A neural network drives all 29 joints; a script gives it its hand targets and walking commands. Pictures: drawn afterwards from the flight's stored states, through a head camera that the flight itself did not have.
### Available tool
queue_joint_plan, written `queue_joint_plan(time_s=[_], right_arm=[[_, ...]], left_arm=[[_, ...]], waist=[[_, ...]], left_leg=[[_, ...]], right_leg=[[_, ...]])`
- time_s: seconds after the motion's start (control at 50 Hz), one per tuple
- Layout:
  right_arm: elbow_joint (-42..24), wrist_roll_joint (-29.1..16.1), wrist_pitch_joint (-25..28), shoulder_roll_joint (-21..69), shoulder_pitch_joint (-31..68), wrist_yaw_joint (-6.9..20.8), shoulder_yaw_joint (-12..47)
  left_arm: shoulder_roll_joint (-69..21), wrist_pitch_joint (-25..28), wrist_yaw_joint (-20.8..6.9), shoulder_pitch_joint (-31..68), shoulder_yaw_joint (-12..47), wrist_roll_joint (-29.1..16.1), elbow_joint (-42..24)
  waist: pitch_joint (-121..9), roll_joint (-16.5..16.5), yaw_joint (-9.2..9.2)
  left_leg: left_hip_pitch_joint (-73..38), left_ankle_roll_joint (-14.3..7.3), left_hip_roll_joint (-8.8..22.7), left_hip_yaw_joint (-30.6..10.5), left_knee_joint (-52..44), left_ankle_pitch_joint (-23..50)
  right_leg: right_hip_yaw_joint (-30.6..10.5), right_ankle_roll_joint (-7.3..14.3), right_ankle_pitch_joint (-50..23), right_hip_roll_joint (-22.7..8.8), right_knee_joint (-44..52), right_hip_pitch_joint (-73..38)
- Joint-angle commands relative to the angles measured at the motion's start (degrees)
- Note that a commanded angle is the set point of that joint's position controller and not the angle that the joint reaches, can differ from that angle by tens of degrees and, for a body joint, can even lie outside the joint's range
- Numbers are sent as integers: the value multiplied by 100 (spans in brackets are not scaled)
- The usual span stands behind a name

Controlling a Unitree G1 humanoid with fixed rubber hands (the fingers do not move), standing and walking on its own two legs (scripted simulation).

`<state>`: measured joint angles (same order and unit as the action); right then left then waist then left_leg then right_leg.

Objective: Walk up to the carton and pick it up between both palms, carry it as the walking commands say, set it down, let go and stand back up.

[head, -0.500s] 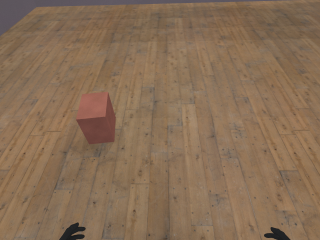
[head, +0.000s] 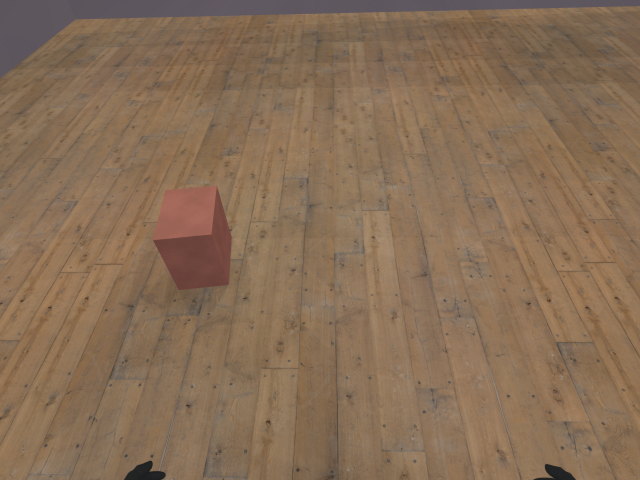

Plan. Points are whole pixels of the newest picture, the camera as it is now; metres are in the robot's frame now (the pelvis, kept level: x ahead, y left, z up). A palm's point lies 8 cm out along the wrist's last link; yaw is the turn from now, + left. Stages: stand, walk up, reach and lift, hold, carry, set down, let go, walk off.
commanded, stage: stand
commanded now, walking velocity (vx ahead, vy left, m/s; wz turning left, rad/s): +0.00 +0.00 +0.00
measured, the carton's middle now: (197, 238) +1.07 +0.50 -0.61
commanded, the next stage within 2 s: walk up in 0.02 s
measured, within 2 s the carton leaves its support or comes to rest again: neither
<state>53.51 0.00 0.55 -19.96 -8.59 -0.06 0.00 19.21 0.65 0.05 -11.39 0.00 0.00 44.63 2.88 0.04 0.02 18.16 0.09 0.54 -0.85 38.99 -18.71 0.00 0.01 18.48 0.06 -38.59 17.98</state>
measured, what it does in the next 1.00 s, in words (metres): walks ahead, turning left: left foot, then right foot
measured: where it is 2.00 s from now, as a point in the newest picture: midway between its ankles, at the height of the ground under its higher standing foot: (233, 382)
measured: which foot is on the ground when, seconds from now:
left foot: down 0.00-0.26, up 0.28-0.60, down 0.62-1.00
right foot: down 0.00-0.60, up 0.62-0.98, down 1.00-1.00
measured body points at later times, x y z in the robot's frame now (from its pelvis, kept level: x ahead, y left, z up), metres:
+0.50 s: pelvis +0.03 +0.07 +0.02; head +0.05 +0.06 +0.47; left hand +0.04 +0.36 -0.10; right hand +0.15 -0.21 -0.11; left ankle +0.03 +0.24 -0.64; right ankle +0.02 -0.12 -0.72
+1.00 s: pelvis +0.23 +0.19 +0.01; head +0.27 +0.21 +0.45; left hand +0.34 +0.47 -0.11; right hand +0.23 -0.06 -0.13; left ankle +0.08 +0.29 -0.72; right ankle +0.29 +0.06 -0.72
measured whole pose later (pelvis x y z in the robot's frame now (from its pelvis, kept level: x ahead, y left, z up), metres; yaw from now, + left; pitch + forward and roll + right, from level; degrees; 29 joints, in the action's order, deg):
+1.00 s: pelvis +0.23 +0.19 +0.01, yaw +18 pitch +4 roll +0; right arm 55.4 0.0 1.1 -10.8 -26.9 1.0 0.0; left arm 15.1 2.0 -2.4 -2.7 -0.3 0.0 47.1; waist 0.6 -1.7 -4.1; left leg 7.2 -0.3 -1.5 -7.9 29.1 -25.4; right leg -0.5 -4.2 17.2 -2.2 -34.7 22.9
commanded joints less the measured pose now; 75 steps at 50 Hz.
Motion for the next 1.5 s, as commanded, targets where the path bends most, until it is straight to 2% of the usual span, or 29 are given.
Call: queue_joint_plan(time_s=[0.0, 0.06, 0.18, 0.2, 0.24, 0.34, 0.5, 0.54, 0.56, 0.6, 0.62, 0.66, 0.72, 0.8, 0.88, 0.92, 0.96, 0.98, 1.0, 1.02, 1.08, 1.2, 1.3, 1.32, 1.34, 1.36, 1.38, 1.42, 1.48], right_arm=[[-333, 110, 227, -1198, 358, 11, -228], [-121, 81, 221, -1176, 217, 23, -189], [-143, 42, 198, -1083, 386, 1, -209], [-359, 214, -45, -663, -245, 113, -329], [-1167, 284, -364, -533, 907, 452, -372], [-920, 309, -286, -644, 208, 685, -499], [-953, -80, -143, -93, -513, 526, -362], [-744, -18, -17, -203, -939, 359, -420], [-377, 96, 56, -389, -1545, 332, -468], [-373, 193, 142, -1574, -2447, 269, -702], [-435, 190, 132, -1508, -2162, 190, -764], [-726, 60, 66, -1218, -1406, 75, -667], [-583, 86, 269, -778, -1335, 31, -582], [-395, 51, 266, -364, -1906, -35, -440], [72, 169, 270, -214, -2532, -66, -328], [70, 194, 224, -276, -2148, -45, -377], [31, 50, 330, -417, -1551, -47, -369], [-202, 4, 424, -291, -1355, -25, -301], [-483, -8, 495, 60, -1322, -37, -230], [-606, -33, 532, -103, -889, -21, -279], [-385, 178, 384, 48, -752, 73, -295], [-707, 160, 141, 306, 203, 444, -162], [-539, 121, 198, 303, 259, 416, -143], [-475, 145, 235, 204, -427, 391, -163], [-162, 193, 270, -160, -1391, 315, -275], [77, 195, 337, -663, -2232, 218, -488], [-64, 144, 354, -1407, -2525, 129, -695], [-151, 39, 265, -1009, -1859, 55, -572], [-327, 120, 311, -168, -844, 29, -340]], left_arm=[[1168, 234, 46, 496, -273, 120, 29], [1313, 155, 65, 512, -293, 76, 196], [1439, 204, 40, 643, -309, 109, 224], [882, -14, -71, 120, -423, 100, 55], [1849, -213, 302, -1201, -708, 118, 404], [1168, -37, 319, -584, -586, 129, 198], [1176, 36, 17, 8, -730, 245, -22], [1089, 38, -22, -258, -713, 287, 113], [744, 42, -12, -519, -594, 330, 45], [219, 7, -89, 505, -309, 355, -768], [220, 34, -123, 705, -354, 312, -841], [476, 79, -191, 714, -357, 280, -609], [334, 203, -255, 549, -237, 159, -479], [199, 189, -211, 815, -169, 172, -344], [-189, 278, -263, 1400, -77, 85, -369], [-256, 267, -282, 1218, -105, -6, -412], [4, 338, -172, 95, -244, -2, 149], [389, 383, -120, -1088, -454, 125, 509], [1028, 372, -51, -1843, -626, 283, 759], [1202, 327, -44, -2159, -577, 266, 1001], [518, 385, 37, -1239, -451, 232, 498], [269, 406, 35, -1313, -469, 189, 423], [426, 281, 32, -1327, -467, 93, 427], [552, 290, 58, -1029, -526, 99, 404], [571, 311, 45, -934, -615, 81, 350], [282, 307, 40, -1298, -511, 73, 298], [-154, 281, 1, -1873, -428, 87, 249], [183, 102, 54, -1312, -458, 49, 293], [-204, -48, -8, -1116, -297, 168, 537]], waist=[[-578, -329, 8], [-451, 235, -52], [-452, -192, -71], [-939, -310, 39], [33, -941, 660], [-149, -710, 153], [-247, -1779, -277], [-897, -929, -333], [-1146, 88, -489], [-427, 2520, -917], [314, 1929, -717], [480, 325, -433], [-74, 1898, -327], [-238, 725, -306], [133, 1274, -646], [57, 1049, -440], [-922, 804, 250], [-1565, 269, 775], [-2107, -1239, 894], [-2097, -1271, 947], [-681, -179, 436], [116, -1613, 441], [-328, -1149, 212], [-419, -1235, -232], [-1090, -819, -592], [-1736, 511, -838], [-2285, 1895, -648], [-1044, 287, -403], [-54, 246, -67]], left_leg=[[-510, -372, 485, -552, -1130, 706], [-351, -461, 625, -861, -1466, 400], [-464, -392, 503, -673, -1306, 636], [-34, -348, 331, -925, -1121, -1564], [3493, 68, -15, -413, 1713, -816], [2969, 135, 266, -184, 3214, 329], [894, 166, 405, 597, 361, -223], [-106, 282, 70, 945, -690, -219], [-882, 144, -117, 719, -884, -243], [-1442, -467, 1818, -4038, -3011, -2010], [-987, -708, 2278, -4750, -3855, -3394], [-620, -806, 1841, -4199, -3396, -3043], [-1231, -719, 1122, -2763, -2510, 513], [-1993, -934, 1170, -2400, -2319, 1361], [-2302, -874, 1160, -2343, -2027, 3412], [-1892, -791, 1093, -1895, -1845, 3998], [-1150, -486, 595, -1268, -493, 5247], [268, -283, 462, -905, 582, 4764], [2018, -53, -310, -440, 2212, 910], [2821, -22, -243, -284, 3234, -1083], [3206, -72, 300, -260, 3136, -393], [2631, 169, 385, 331, 1360, 107], [757, 60, -165, 1134, -180, 427], [192, -120, -197, 1204, -686, 685], [-1004, -244, -134, 1030, -860, 1112], [-2712, -422, 844, -330, -873, 2564], [-3537, -691, 2591, -3172, -1327, 4690], [-2400, -1051, 2394, -3269, -1954, 2944], [-1160, -858, 1829, -1779, -1926, 3756]], right_leg=[[-754, 399, -612, -640, 1069, -267], [-699, 351, -243, -466, 1039, -324], [-872, 418, -537, -651, 1214, -224], [-727, 305, 2512, -955, 1498, -148], [-3767, 817, 3804, -3391, 3453, -2051], [-1556, 311, 1999, -2537, 2952, -1766], [274, 200, 1734, -1807, 2299, -765], [714, 220, 1240, -1489, 809, -1030], [985, 139, 1233, -1100, -614, -596], [267, -271, 2419, -61, -3264, 2790], [-452, -222, 1760, -514, -3608, 3321], [-364, -211, 647, -823, -3253, 2766], [11, -304, 383, -700, -2288, 1884], [115, -416, 169, -509, -1283, 1923], [208, -351, 210, -250, 38, 1856], [551, -328, 124, -50, 840, 882], [477, -20, -844, -89, 1668, -1299], [-69, 293, -1428, -678, 1598, -3301], [-2374, 864, -2080, -2338, 1822, -4517], [-2973, 1408, -3880, -2773, 1258, -4950], [-1774, 810, -3177, -2284, 1481, -3255], [-561, 477, -3319, -1825, 2262, -2357], [473, 195, -4109, -1396, 1627, -1793], [716, 99, -4786, -1310, 586, -1793], [829, -56, -4669, -1162, -798, -1507], [585, -241, -1541, -759, -2235, 0], [94, -437, 1817, 125, -3262, 1265], [-460, -88, 1275, -509, -3253, 1524], [-171, -220, 770, -878, -2848, 1190]])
